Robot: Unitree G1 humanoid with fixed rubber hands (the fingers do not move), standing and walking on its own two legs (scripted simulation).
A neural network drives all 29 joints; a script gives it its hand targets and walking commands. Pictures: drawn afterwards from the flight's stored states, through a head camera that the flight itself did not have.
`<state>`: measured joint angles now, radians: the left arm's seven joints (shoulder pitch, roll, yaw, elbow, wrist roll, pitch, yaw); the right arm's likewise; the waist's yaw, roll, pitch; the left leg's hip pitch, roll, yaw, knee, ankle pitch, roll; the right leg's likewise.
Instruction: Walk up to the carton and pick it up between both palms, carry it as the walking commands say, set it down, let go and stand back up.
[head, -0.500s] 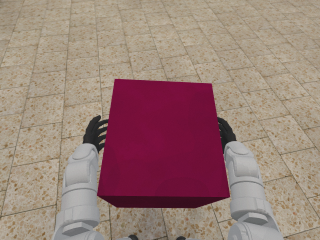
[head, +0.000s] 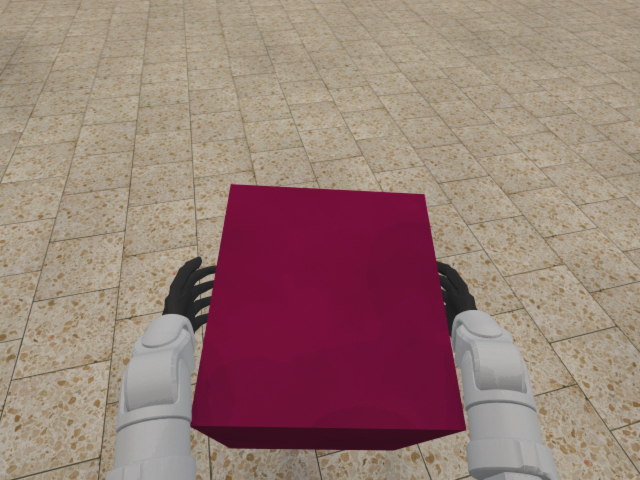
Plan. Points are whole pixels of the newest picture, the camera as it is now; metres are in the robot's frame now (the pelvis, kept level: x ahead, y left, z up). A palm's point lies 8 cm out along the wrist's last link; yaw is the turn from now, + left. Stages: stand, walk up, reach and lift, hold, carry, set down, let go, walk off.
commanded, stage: reach and lift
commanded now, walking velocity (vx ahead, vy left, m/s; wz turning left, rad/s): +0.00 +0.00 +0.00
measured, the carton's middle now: (320, 330) +0.32 -0.01 -0.04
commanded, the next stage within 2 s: hold in 1.00 s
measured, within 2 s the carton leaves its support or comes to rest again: neither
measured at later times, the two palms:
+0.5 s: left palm (173, 327) +0.28 +0.17 +0.05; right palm (456, 324) +0.29 -0.18 +0.03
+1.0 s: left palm (175, 326) +0.29 +0.17 +0.04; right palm (457, 325) +0.29 -0.18 +0.03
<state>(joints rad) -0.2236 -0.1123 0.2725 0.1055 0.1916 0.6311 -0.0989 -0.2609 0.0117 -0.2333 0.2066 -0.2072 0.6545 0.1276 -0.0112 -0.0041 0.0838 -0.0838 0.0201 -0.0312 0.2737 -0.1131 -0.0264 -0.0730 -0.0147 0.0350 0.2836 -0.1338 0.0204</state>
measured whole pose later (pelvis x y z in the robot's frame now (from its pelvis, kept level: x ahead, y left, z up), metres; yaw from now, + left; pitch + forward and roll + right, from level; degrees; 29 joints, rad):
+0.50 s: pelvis +0.00 +0.00 +0.00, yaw +0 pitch -6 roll +0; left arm -0.15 -0.12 0.24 0.02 0.19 0.68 -0.09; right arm -0.20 0.02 -0.20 0.14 -0.20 0.70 0.12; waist 0.00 0.00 0.09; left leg -0.02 0.01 -0.03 0.23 -0.10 -0.02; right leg -0.02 -0.02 0.04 0.25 -0.13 0.02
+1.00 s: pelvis +0.01 +0.01 +0.00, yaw +0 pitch -6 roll +0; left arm -0.15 -0.13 0.25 0.02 0.19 0.68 -0.09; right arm -0.19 0.02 -0.20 0.11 -0.21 0.72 0.12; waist -0.01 0.00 0.10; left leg -0.02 0.01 -0.03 0.23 -0.11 -0.02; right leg -0.01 -0.03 0.04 0.24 -0.13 0.03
